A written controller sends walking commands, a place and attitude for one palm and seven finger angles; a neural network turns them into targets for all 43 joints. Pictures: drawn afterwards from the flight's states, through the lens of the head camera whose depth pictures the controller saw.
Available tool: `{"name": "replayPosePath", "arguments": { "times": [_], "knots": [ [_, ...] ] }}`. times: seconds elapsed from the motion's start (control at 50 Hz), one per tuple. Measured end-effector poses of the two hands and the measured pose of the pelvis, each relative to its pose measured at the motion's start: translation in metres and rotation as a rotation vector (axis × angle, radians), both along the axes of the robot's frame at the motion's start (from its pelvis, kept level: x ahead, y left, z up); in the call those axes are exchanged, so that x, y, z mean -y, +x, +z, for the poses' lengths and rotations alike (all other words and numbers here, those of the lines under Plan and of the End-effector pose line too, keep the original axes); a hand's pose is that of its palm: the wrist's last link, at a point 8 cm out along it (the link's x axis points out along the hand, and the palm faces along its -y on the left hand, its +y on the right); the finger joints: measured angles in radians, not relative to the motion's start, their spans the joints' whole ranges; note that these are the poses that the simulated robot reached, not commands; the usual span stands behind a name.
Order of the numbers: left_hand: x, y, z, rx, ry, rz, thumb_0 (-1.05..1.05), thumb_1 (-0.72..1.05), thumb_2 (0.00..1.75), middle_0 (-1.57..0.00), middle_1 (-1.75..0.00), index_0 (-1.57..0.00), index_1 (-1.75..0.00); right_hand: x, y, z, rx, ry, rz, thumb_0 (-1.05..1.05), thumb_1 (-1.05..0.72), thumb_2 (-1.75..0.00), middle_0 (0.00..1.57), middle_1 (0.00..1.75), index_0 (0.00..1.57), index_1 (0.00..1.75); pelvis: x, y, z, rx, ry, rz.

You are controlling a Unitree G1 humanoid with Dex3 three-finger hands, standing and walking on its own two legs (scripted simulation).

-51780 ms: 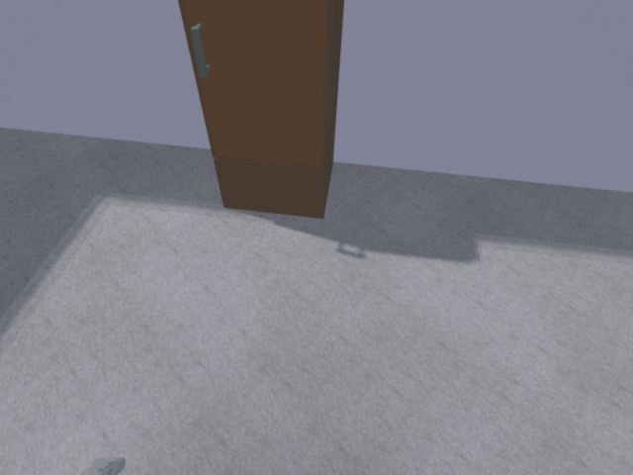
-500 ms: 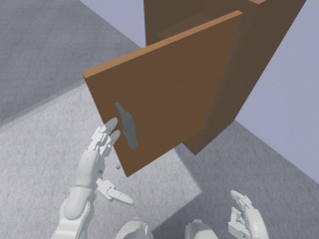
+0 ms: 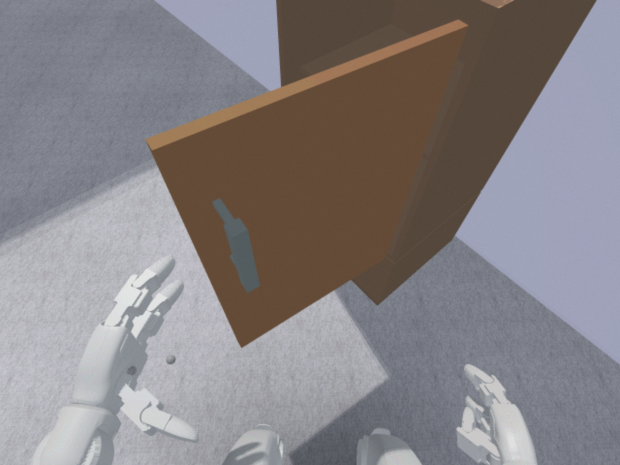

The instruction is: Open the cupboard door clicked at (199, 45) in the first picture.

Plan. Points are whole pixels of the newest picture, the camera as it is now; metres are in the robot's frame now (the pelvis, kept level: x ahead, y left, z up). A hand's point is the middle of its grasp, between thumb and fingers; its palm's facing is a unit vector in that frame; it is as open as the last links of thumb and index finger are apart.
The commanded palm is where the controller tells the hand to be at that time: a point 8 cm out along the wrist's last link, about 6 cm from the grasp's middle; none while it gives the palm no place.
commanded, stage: slide the hand sideways off the handle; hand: left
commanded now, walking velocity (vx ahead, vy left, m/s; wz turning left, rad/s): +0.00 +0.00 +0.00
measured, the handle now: (236, 248) +0.37 +0.13 +0.05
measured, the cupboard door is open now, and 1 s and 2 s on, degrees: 83 83 83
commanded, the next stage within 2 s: draw the hand back to the body in 0.02 s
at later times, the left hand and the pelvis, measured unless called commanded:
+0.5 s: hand (119, 358) +0.21 +0.20 +0.11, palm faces -0.04 -1.00 -0.08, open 16.3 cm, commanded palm +0.18 +0.26 +0.12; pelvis +0.00 +0.00 +0.03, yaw +0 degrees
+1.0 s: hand (12, 323) +0.21 +0.25 +0.18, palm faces +0.34 -0.85 -0.41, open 12.9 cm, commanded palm +0.17 +0.29 +0.21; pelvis +0.03 +0.01 +0.08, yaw +0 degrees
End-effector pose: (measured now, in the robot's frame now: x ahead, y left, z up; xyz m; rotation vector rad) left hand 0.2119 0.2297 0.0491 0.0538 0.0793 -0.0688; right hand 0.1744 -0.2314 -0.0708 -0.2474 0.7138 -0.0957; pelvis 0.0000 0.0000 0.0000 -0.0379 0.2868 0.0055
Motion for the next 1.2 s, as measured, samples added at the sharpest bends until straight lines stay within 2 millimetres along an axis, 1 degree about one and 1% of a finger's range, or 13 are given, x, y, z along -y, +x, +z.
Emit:
{"name": "replayPosePath", "arguments": {
  "times": [0.1,0.2,0.28,0.34,0.42,0.54,0.64,0.66,0.74,0.8,0.86,1.02,1.2],
  "knots": [
    [-0.006,-0.005,0.002,0.008,-0.004,0.000,-0.01,-0.50,0.30,-0.15,-0.30,-0.15,-0.30,0.001,-0.002,0.000,0.014,-0.005,-0.001,0.01,-0.90,-0.90,0.20,0.30,0.20,0.29,0.001,-0.002,-0.001,0.002,-0.005,0.004],
    [-0.005,-0.003,0.004,0.018,-0.009,-0.017,-0.01,-0.50,0.30,-0.15,-0.30,-0.15,-0.30,0.000,-0.005,0.000,0.021,-0.006,-0.002,0.01,-0.90,-0.90,0.20,0.30,0.20,0.30,0.001,-0.005,-0.002,0.008,-0.008,0.005],
    [-0.006,-0.004,0.022,0.025,0.002,-0.018,-0.01,-0.50,0.30,-0.15,-0.30,-0.15,-0.30,-0.003,-0.008,0.007,0.023,0.010,-0.020,0.01,-0.90,-0.90,0.20,0.30,0.20,0.30,0.000,-0.004,0.005,0.032,-0.007,0.003],
    [-0.011,-0.008,0.038,0.029,0.013,0.002,-0.01,-0.50,0.30,-0.15,-0.30,-0.16,-0.30,-0.007,-0.010,0.016,0.030,0.025,-0.032,0.01,-0.90,-0.90,0.20,0.30,0.20,0.30,-0.001,-0.002,0.014,0.052,-0.008,0.004],
    [-0.020,-0.014,0.052,0.026,0.022,0.023,-0.01,-0.50,0.30,-0.15,-0.30,-0.16,-0.30,-0.010,-0.011,0.027,0.046,0.032,-0.031,0.01,-0.90,-0.90,0.20,0.30,0.20,0.30,-0.002,0.000,0.023,0.075,-0.008,0.007],
    [-0.026,-0.022,0.068,0.027,0.025,0.025,-0.01,-0.50,0.30,-0.15,-0.30,-0.15,-0.30,-0.011,-0.004,0.042,0.089,0.026,-0.018,0.01,-0.90,-0.90,0.20,0.30,0.20,0.30,-0.005,0.005,0.033,0.112,-0.010,0.009],
    [-0.028,-0.026,0.086,0.049,0.034,0.027,-0.01,-0.47,0.31,-0.15,-0.30,-0.16,-0.30,-0.013,0.004,0.055,0.131,0.027,-0.008,0.01,-0.90,-0.90,0.20,0.30,0.20,0.30,-0.007,0.008,0.040,0.143,-0.009,0.011],
    [-0.030,-0.026,0.090,0.043,0.078,0.047,-0.01,-0.45,0.32,-0.16,-0.30,-0.16,-0.30,-0.014,0.006,0.057,0.133,0.023,-0.007,0.01,-0.90,-0.90,0.20,0.30,0.20,0.30,-0.007,0.009,0.042,0.150,-0.007,0.006],
    [-0.041,-0.032,0.106,-0.014,0.237,0.216,-0.01,-0.37,0.36,-0.16,-0.30,-0.16,-0.30,-0.019,0.011,0.066,0.123,0.022,-0.017,0.01,-0.90,-0.90,0.20,0.30,0.20,0.30,-0.009,0.013,0.054,0.186,0.001,0.001],
    [-0.047,-0.039,0.116,-0.040,0.302,0.311,-0.01,-0.28,0.39,-0.16,-0.30,-0.17,-0.30,-0.024,0.014,0.070,0.110,0.026,-0.014,0.01,-0.90,-0.90,0.20,0.30,0.20,0.30,-0.011,0.017,0.063,0.213,0.005,0.001],
    [-0.052,-0.043,0.127,-0.041,0.339,0.369,-0.01,-0.19,0.43,-0.17,-0.30,-0.17,-0.30,-0.028,0.016,0.073,0.093,0.027,0.002,0.01,-0.90,-0.90,0.20,0.30,0.20,0.30,-0.012,0.021,0.070,0.241,0.009,0.003],
    [-0.063,-0.035,0.157,0.024,0.380,0.438,-0.01,0.08,0.55,-0.18,-0.30,-0.18,-0.30,-0.035,0.026,0.079,0.072,0.036,0.038,0.01,-0.90,-0.90,0.20,0.30,0.20,0.30,-0.014,0.029,0.084,0.301,0.019,0.000],
    [-0.067,-0.028,0.192,0.125,0.424,0.452,0.00,0.39,0.68,-0.19,-0.30,-0.19,-0.30,-0.030,0.038,0.088,0.080,0.045,0.044,0.01,-0.90,-0.90,0.20,0.30,0.20,0.30,-0.011,0.036,0.092,0.336,0.020,-0.013]
  ]
}}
